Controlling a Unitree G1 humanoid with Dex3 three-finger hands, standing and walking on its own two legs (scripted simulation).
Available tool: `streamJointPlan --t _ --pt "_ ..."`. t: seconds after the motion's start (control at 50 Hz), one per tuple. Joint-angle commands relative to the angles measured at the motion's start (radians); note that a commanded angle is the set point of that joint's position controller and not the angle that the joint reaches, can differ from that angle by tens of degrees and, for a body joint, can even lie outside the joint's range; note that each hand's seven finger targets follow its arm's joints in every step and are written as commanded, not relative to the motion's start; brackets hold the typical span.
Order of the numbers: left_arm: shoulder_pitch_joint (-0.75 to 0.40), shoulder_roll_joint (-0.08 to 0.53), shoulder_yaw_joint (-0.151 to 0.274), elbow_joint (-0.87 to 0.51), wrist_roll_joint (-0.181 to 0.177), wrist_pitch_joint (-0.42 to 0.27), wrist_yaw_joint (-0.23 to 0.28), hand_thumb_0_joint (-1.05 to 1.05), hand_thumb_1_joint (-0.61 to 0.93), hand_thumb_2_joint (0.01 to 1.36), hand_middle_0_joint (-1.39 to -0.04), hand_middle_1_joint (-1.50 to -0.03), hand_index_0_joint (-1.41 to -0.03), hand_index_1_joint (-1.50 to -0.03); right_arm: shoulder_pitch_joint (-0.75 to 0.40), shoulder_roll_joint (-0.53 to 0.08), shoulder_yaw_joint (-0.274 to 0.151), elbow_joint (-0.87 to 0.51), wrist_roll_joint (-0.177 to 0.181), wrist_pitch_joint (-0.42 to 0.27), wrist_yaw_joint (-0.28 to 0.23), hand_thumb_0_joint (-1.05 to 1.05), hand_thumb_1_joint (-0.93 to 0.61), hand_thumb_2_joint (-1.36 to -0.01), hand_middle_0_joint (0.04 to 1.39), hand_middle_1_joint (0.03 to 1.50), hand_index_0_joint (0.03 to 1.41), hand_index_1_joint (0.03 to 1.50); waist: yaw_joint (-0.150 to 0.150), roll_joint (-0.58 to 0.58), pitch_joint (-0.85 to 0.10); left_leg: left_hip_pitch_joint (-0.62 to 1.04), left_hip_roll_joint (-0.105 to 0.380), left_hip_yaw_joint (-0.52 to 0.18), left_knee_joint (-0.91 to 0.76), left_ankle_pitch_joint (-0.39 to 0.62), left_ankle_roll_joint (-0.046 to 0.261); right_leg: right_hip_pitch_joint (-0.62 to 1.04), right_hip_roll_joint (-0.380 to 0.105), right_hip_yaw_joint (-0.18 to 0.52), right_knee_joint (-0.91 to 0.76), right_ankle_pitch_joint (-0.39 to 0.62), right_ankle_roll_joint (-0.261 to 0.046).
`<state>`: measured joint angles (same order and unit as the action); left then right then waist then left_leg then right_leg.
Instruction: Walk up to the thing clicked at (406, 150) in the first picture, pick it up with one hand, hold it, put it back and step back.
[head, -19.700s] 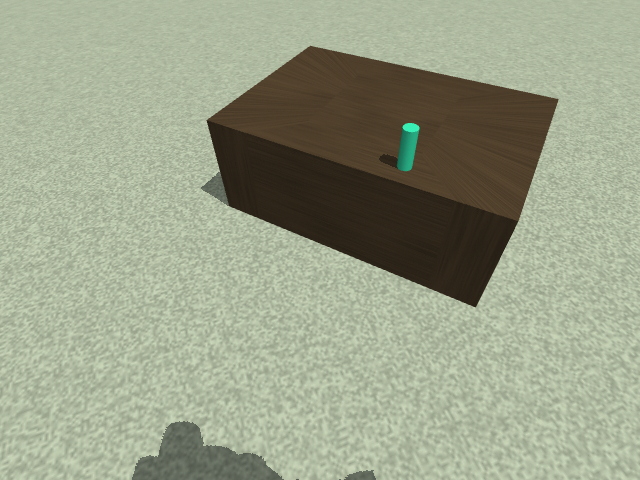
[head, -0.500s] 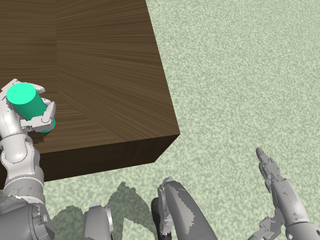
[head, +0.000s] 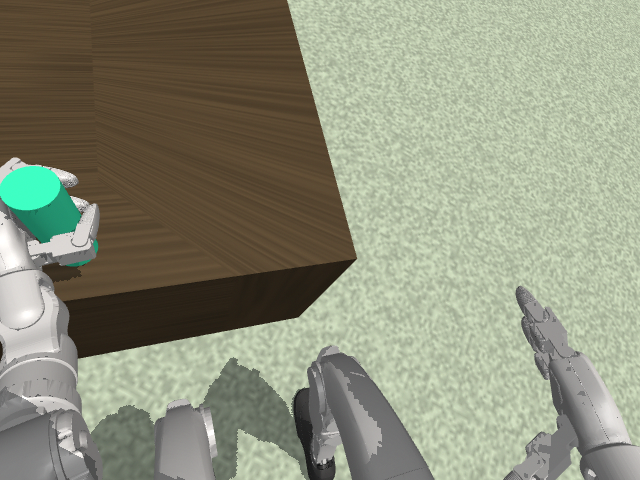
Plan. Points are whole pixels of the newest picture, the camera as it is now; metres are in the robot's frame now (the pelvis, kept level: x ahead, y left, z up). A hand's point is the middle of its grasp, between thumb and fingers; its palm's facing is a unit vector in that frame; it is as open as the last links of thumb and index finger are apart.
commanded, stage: lower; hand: left
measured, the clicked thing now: (56, 222) +0.48 +0.21 -0.06
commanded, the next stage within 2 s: loosen in 0.02 s
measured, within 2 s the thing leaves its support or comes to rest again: neither
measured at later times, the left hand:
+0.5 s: hand (68, 220) +0.48 +0.20 -0.07, palm faces +0.22 -0.97 -0.02, open 9.7 cm
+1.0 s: hand (38, 204) +0.49 +0.22 -0.04, palm faces +0.24 -0.97 -0.03, open 17.0 cm
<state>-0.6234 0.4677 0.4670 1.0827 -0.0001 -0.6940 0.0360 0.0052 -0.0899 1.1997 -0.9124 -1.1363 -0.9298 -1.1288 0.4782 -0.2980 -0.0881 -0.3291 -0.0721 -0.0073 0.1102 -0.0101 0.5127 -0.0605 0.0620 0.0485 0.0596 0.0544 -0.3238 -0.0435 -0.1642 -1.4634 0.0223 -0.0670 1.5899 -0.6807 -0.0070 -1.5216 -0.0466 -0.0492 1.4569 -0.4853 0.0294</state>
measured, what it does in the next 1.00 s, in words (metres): stands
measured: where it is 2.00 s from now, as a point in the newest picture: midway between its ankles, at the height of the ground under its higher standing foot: outside the picture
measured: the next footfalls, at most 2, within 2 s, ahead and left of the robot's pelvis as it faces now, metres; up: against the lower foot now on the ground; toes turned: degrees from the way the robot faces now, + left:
none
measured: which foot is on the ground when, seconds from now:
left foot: down 0.00-1.00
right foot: down 0.00-1.00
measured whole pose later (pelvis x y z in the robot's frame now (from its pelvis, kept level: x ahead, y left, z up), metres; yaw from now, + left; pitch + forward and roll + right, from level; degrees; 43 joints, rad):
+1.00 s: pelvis -0.01 +0.00 +0.00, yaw +0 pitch +31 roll -4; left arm -0.64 0.52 0.52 1.02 -0.01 -0.63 0.00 -0.01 -0.56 0.12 -0.15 -0.15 -0.17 -0.15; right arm 0.47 -0.31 -0.11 -0.36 -0.05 0.01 0.09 -0.01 0.52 -0.05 0.07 0.05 0.06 0.06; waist -0.34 -0.05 -0.17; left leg -1.47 0.02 -0.06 1.61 -0.68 -0.01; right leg -1.54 -0.05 -0.04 1.48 -0.48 0.03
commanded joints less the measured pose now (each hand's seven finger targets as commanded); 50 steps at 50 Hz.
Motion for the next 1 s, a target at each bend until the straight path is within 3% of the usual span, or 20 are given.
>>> streamJointPlan --t 0.0,0.06,0.08,0.1,0.12,0.22,0.28,0.38,0.52,0.6,0.62,0.64,0.68,0.76,0.78,0.84,0.86,0.88,0.94,0.98 --pt "-0.311 0.174 0.008 -0.147 0.002 -0.066 0.006 0.0 0.335 1.356 -1.372 -1.503 -1.39 -1.502 0.058 -0.175 -0.143 -0.182 0.012 -0.043 -0.032 0.0 0.532 -0.056 0.05 0.05 0.05 0.05 0.008 0.262 -0.515 0.272 -0.032 0.011 -0.236 0.32 -0.005 0.408 0.049 0.001 -0.105 0.197 -0.06" --pt "-0.31 0.187 0.013 -0.128 0.002 -0.065 0.008 0.0 0.327 1.35 -1.378 -1.505 -1.399 -1.502 0.052 -0.179 -0.146 -0.174 0.013 -0.045 -0.036 0.0 0.539 -0.053 0.05 0.05 0.05 0.05 0.008 0.253 -0.491 0.249 -0.034 0.012 -0.243 0.251 -0.003 0.386 0.048 0.003 -0.114 0.138 -0.057" --pt "-0.304 0.144 -0.014 -0.109 0.001 -0.064 0.001 0.0 0.341 1.344 -1.379 -1.502 -1.401 -1.496 0.034 -0.181 -0.144 -0.229 0.016 -0.052 -0.036 0.0 0.541 -0.052 0.05 0.05 0.05 0.05 -0.013 0.237 -0.512 0.266 -0.034 0.011 -0.232 0.285 -0.002 0.383 0.049 -0.001 -0.111 0.172 -0.056" --pt "-0.294 0.203 0.017 -0.124 0.006 -0.066 0.003 0.0 0.353 1.357 -1.371 -1.502 -1.393 -1.498 0.094 -0.187 -0.157 -0.175 0.017 -0.047 -0.036 0.0 0.545 -0.052 0.05 0.051 0.05 0.051 -0.002 0.269 -0.518 0.29 -0.031 0.011 -0.23 0.309 -0.006 0.374 0.049 -0.003 -0.1 0.187 -0.059" --pt "-0.305 0.189 0.004 -0.103 0.005 -0.065 -0.001 0.0 0.391 1.291 -1.434 -1.488 -1.466 -1.472 0.087 -0.184 -0.149 -0.187 0.019 -0.045 -0.035 0.0 0.545 -0.044 0.051 0.05 0.05 0.05 -0.017 0.262 -0.517 0.274 -0.033 0.012 -0.216 0.326 -0.004 0.371 0.049 -0.001 -0.095 0.205 -0.058" --pt "-0.311 0.182 0.019 -0.124 -0.024 -0.062 -0.013 0.0 0.019 0.891 -1.155 -1.126 -1.195 -1.096 0.072 -0.174 -0.144 -0.193 0.026 -0.051 -0.034 0.0 0.531 -0.04 0.052 0.05 0.051 0.05 -0.004 0.239 -0.498 0.221 -0.041 0.019 -0.224 0.255 0.003 0.399 0.042 0.016 -0.112 0.154 -0.052" --pt "-0.327 0.171 0.002 -0.134 -0.015 -0.062 -0.019 0.0 -0.132 0.651 -1.043 -0.966 -1.083 -0.934 0.049 -0.18 -0.146 -0.226 0.025 -0.057 -0.036 0.0 0.53 -0.039 0.052 0.05 0.051 0.05 -0.005 0.258 -0.51 0.258 -0.038 0.015 -0.226 0.261 -0.003 0.358 0.045 0.003 -0.103 0.152 -0.057" --pt "-0.367 0.2 0.013 -0.178 -0.022 -0.064 -0.015 0.0 -0.378 0.431 -0.764 -0.683 -0.79 -0.664 0.042 -0.178 -0.135 -0.216 0.024 -0.057 -0.039 0.0 0.527 -0.046 0.052 0.051 0.051 0.051 0.004 0.295 -0.537 0.276 -0.037 0.01 -0.226 0.291 -0.008 0.365 0.044 -0.002 -0.091 0.171 -0.059" --pt "-0.339 0.223 0.032 -0.196 -0.014 -0.058 -0.011 0.0 -0.418 0.321 -0.557 -0.483 -0.571 -0.473 0.084 -0.183 -0.152 -0.189 0.022 -0.049 -0.041 0.0 0.53 -0.05 0.052 0.052 0.052 0.052 0.011 0.321 -0.57 0.32 -0.035 0.009 -0.219 0.335 -0.012 0.36 0.047 -0.005 -0.079 0.198 -0.062" --pt "-0.331 0.178 0.011 -0.186 -0.015 -0.048 -0.011 0.0 -0.457 0.247 -0.451 -0.372 -0.461 -0.366 0.056 -0.186 -0.158 -0.209 0.02 -0.05 -0.039 0.0 0.526 -0.052 0.053 0.052 0.052 0.051 0.006 0.317 -0.564 0.318 -0.033 0.007 -0.213 0.364 -0.014 0.349 0.05 -0.009 -0.075 0.215 -0.065" --pt "-0.315 0.21 0.031 -0.187 -0.011 -0.045 -0.007 0.0 -0.48 0.211 -0.414 -0.332 -0.423 -0.326 0.075 -0.186 -0.162 -0.194 0.021 -0.048 -0.04 0.0 0.525 -0.052 0.053 0.052 0.052 0.052 0.015 0.307 -0.564 0.308 -0.035 0.014 -0.212 0.346 -0.01 0.368 0.047 -0.003 -0.078 0.209 -0.062" --pt "-0.333 0.173 0.002 -0.188 -0.012 -0.046 -0.012 0.0 -0.512 0.178 -0.368 -0.29 -0.378 -0.284 0.072 -0.182 -0.153 -0.202 0.02 -0.046 -0.039 0.0 0.524 -0.052 0.053 0.052 0.052 0.052 0.0 0.31 -0.55 0.305 -0.034 0.012 -0.213 0.348 -0.011 0.352 0.049 -0.005 -0.081 0.208 -0.064" --pt "-0.318 0.203 0.025 -0.187 -0.011 -0.045 -0.01 0.0 -0.533 0.139 -0.311 -0.24 -0.321 -0.233 0.098 -0.175 -0.154 -0.167 0.021 -0.042 -0.039 0.0 0.526 -0.052 0.053 0.052 0.052 0.052 0.007 0.309 -0.545 0.28 -0.038 0.02 -0.21 0.34 -0.007 0.375 0.045 0.002 -0.084 0.21 -0.06" --pt "-0.335 0.17 0.0 -0.184 -0.015 -0.044 -0.01 0.0 -0.584 0.106 -0.137 -0.147 -0.145 -0.138 0.056 -0.189 -0.16 -0.198 0.025 -0.049 -0.041 0.0 0.541 -0.049 0.053 0.051 0.052 0.051 -0.002 0.3 -0.536 0.305 -0.031 0.006 -0.217 0.36 -0.011 0.346 0.05 -0.007 -0.077 0.217 -0.065" --pt "-0.334 0.228 0.032 -0.189 -0.008 -0.046 -0.006 0.0 -0.611 0.091 -0.118 -0.141 -0.135 -0.13 0.077 -0.202 -0.18 -0.184 0.025 -0.043 -0.044 0.0 0.538 -0.049 0.053 0.051 0.052 0.051 0.003 0.298 -0.54 0.304 -0.03 0.009 -0.213 0.354 -0.01 0.346 0.05 -0.005 -0.078 0.212 -0.063" --pt "-0.371 0.256 0.041 -0.254 -0.009 -0.05 -0.017 0.0 -0.581 0.098 -0.074 -0.112 -0.089 -0.103 0.055 -0.198 -0.172 -0.227 0.027 -0.043 -0.046 0.0 0.539 -0.05 0.053 0.051 0.052 0.051 0.012 0.316 -0.6 0.333 -0.034 0.011 -0.222 0.355 -0.012 0.393 0.048 0.001 -0.084 0.22 -0.062" --pt "-0.374 0.321 0.08 -0.287 -0.009 -0.049 -0.018 0.0 -0.567 0.097 -0.066 -0.105 -0.08 -0.097 0.096 -0.192 -0.176 -0.175 0.028 -0.035 -0.047 0.0 0.538 -0.051 0.053 0.051 0.052 0.051 0.026 0.345 -0.606 0.343 -0.037 0.018 -0.228 0.336 -0.012 0.407 0.045 0.008 -0.088 0.205 -0.06" --pt "-0.374 0.294 0.065 -0.287 -0.015 -0.04 -0.027 0.0 -0.581 0.096 -0.073 -0.108 -0.086 -0.101 0.063 -0.194 -0.17 -0.226 0.033 -0.037 -0.047 0.0 0.532 -0.052 0.053 0.051 0.052 0.051 0.032 0.335 -0.619 0.358 -0.038 0.016 -0.238 0.343 -0.014 0.418 0.045 0.005 -0.091 0.211 -0.061" --pt "-0.378 0.345 0.091 -0.326 -0.021 -0.007 -0.044 0.0 -0.559 0.083 -0.067 -0.086 -0.077 -0.08 0.118 -0.186 -0.163 -0.174 0.034 -0.023 -0.049 0.0 0.529 -0.054 0.053 0.051 0.052 0.051 0.045 0.407 -0.635 0.453 -0.028 0.013 -0.257 0.422 -0.026 0.407 0.049 0.002 -0.1 0.242 -0.067" --pt "-0.365 0.328 0.088 -0.336 -0.036 0.025 -0.064 0.0 -0.574 0.068 -0.068 -0.079 -0.079 -0.072 0.095 -0.184 -0.16 -0.169 0.04 -0.019 -0.052 0.0 0.526 -0.054 0.052 0.051 0.052 0.051 0.06 0.414 -0.621 0.489 -0.026 0.008 -0.283 0.451 -0.031 0.417 0.05 -0.002 -0.116 0.25 -0.069"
